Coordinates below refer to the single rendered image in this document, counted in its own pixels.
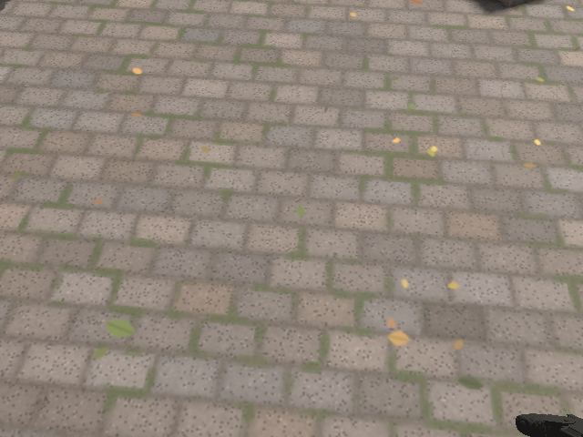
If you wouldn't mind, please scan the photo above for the right robot hand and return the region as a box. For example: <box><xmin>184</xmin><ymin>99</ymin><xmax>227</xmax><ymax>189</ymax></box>
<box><xmin>516</xmin><ymin>413</ymin><xmax>583</xmax><ymax>437</ymax></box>

